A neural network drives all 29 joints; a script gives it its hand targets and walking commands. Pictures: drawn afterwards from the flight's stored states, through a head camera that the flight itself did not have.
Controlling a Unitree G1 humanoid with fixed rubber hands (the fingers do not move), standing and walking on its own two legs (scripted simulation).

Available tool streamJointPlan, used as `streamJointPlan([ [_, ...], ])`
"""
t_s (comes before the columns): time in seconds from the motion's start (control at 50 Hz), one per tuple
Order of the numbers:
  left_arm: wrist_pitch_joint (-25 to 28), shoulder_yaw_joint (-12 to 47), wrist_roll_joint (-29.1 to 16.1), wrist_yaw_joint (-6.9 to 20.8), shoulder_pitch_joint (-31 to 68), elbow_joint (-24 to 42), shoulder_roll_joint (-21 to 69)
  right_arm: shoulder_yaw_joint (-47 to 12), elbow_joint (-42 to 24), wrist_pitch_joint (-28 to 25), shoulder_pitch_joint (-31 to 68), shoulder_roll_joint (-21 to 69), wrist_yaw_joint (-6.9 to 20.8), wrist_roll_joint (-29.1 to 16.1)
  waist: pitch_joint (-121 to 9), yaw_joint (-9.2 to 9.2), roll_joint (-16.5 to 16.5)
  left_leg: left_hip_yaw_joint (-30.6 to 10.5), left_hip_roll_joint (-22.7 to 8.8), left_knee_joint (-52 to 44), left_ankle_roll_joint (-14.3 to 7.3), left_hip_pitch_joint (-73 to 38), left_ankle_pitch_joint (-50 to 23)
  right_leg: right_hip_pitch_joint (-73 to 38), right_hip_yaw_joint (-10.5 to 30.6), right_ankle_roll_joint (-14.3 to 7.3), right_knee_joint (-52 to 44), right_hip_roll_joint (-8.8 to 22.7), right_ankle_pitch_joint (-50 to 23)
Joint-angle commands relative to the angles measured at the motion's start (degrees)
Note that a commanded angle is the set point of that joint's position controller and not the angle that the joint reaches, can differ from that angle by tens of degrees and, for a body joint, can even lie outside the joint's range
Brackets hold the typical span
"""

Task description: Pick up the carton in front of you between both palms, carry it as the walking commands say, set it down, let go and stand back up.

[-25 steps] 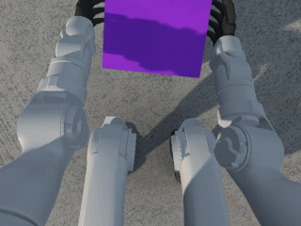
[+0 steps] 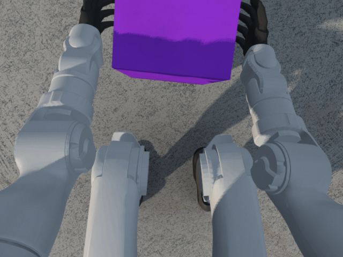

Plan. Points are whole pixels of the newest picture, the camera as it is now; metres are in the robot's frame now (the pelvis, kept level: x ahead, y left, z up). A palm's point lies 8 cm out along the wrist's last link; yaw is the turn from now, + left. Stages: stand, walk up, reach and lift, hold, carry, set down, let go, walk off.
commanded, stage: set down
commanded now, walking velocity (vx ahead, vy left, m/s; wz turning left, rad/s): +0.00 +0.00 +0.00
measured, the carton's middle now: (173, 33) +0.53 +0.02 -0.24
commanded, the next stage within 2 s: let go in 1.26 s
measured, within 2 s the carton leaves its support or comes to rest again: neither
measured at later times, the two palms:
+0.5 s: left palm (52, 12) +0.51 +0.21 -0.09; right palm (291, 42) +0.49 -0.16 -0.08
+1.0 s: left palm out of the picture +0.50 +0.23 +0.06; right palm out of the picture +0.49 -0.17 +0.07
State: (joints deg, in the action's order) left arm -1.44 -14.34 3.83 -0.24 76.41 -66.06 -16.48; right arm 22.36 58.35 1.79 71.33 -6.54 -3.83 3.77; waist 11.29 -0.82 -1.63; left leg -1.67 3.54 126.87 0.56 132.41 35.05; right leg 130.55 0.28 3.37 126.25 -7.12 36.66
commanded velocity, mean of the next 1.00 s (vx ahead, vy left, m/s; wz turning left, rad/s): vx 0.00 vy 0.00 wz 0.00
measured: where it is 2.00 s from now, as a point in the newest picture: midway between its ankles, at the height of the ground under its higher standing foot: (170, 188)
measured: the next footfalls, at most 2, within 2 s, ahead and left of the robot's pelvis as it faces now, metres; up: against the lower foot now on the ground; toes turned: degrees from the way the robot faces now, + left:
none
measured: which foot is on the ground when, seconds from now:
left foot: down 0.00-1.00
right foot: down 0.00-1.00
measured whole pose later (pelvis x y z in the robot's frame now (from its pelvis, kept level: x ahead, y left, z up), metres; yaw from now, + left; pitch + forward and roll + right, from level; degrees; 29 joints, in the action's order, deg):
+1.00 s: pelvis +0.00 +0.00 +0.17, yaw +1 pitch +46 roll -2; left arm -8.0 -11.9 -3.5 1.6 60.6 -49.5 -20.4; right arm 14.6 40.3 8.2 54.2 -9.3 -6.9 -4.7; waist -4.5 -1.7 0.0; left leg -1.7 2.5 91.4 -0.6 110.5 27.1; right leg 108.9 1.0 1.6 90.7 -3.8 28.1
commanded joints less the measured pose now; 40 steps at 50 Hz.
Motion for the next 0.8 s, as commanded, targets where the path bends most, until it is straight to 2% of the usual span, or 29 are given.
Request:
streamJointPlan([
  [0.0,2.17,3.14,-4.76,-2.82,4.14,0.39,-9.73,-4.88,-0.13,-1.79,2.65,-9.26,-2.68,-4.50,-48.01,0.80,2.55,0.24,-1.09,-10.22,0.85,-28.66,-22.27,-21.29,-3.46,0.56,-8.84,1.93,-20.82],
  [0.04,3.41,5.07,-8.74,-3.67,7.71,3.12,-12.02,-8.08,-2.30,-2.96,5.87,-10.93,-3.75,-8.91,-50.85,0.77,2.93,-0.59,-1.82,-9.20,0.64,-29.50,-24.96,-21.30,-2.32,0.37,-7.91,2.58,-23.12],
  [0.12,4.58,9.20,-14.09,-3.02,13.95,10.13,-13.80,-14.52,-7.55,-3.93,11.70,-10.66,-3.83,-16.53,-57.97,1.15,3.11,-0.29,-3.09,-8.43,-0.09,-32.54,-25.08,-26.63,-1.39,0.10,-7.63,3.63,-25.10],
  [0.2,2.97,11.87,-17.51,-2.55,15.09,12.32,-16.03,-16.06,-8.80,-2.36,12.05,-13.24,-4.28,-19.45,-63.12,0.27,4.98,0.57,-3.63,-9.44,-0.31,-38.15,-20.30,-30.22,-2.03,-0.18,-8.80,4.12,-21.10],
  [0.28,0.53,12.10,-18.59,-2.57,12.93,11.50,-16.86,-15.25,-10.91,-0.49,10.35,-15.35,-5.94,-19.27,-68.90,-0.80,5.80,1.41,-3.32,-11.76,-0.42,-44.00,-17.14,-32.71,-3.84,-0.51,-11.36,3.94,-16.80],
  [0.36,-1.97,9.63,-15.82,-2.73,10.88,15.33,-15.83,-13.18,-16.88,1.77,7.97,-14.05,-6.76,-16.39,-76.66,-0.50,5.91,2.72,-2.10,-16.01,-0.80,-49.46,-16.65,-36.49,-5.48,-1.06,-15.61,2.89,-15.64],
  [0.4,-3.28,7.47,-13.36,-2.63,9.24,15.79,-15.10,-11.28,-18.06,3.16,6.29,-13.05,-6.66,-14.17,-74.33,-0.32,5.14,3.22,-1.56,-18.36,-1.13,-48.26,-15.75,-35.40,-5.73,-1.14,-17.88,2.52,-14.61],
  [0.46,-3.73,4.99,-10.59,-2.24,6.24,13.94,-13.36,-9.33,-16.31,3.87,3.82,-10.97,-6.02,-11.56,-65.76,-0.01,4.19,3.23,-1.28,-21.38,-1.19,-43.23,-14.70,-30.91,-5.40,-0.85,-20.71,2.38,-13.59],
  [0.52,-2.94,3.95,-9.30,-1.71,4.82,13.67,-11.97,-8.72,-15.20,3.17,2.54,-9.52,-5.29,-10.48,-62.83,0.07,4.24,2.91,-1.16,-23.64,-0.87,-41.65,-16.37,-29.62,-4.92,-0.61,-23.15,2.29,-15.25],
  [0.62,-2.53,3.75,-8.99,-0.68,3.13,14.98,-11.24,-8.39,-15.39,2.74,0.19,-8.78,-4.75,-10.01,-66.06,-0.45,4.97,2.94,-0.85,-27.77,-0.32,-44.62,-19.06,-32.82,-4.57,-0.36,-27.64,2.14,-18.09],
  [0.78,-4.48,2.85,-8.42,0.58,0.48,21.60,-11.93,-7.88,-22.76,4.37,-2.90,-9.22,-4.26,-9.50,-76.02,-0.46,6.02,3.52,0.04,-35.21,0.16,-55.69,-23.68,-41.77,-5.23,-0.17,-35.15,1.57,-21.71],
])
